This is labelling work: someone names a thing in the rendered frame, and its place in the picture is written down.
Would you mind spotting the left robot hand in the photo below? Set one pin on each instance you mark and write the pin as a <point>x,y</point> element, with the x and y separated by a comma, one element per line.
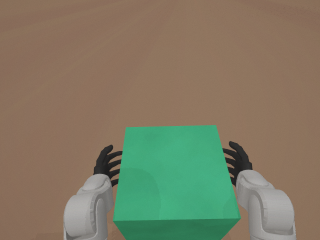
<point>103,166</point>

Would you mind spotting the right robot forearm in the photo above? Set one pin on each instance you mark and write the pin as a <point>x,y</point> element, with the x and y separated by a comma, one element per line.
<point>271,214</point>

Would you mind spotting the left robot forearm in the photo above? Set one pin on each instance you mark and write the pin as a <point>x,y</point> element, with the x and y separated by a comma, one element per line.
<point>85,214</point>

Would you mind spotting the right robot hand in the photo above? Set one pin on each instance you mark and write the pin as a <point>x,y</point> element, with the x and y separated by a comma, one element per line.
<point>240,163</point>

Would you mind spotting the carton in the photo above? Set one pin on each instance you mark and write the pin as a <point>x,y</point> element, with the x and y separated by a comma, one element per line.
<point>174,184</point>

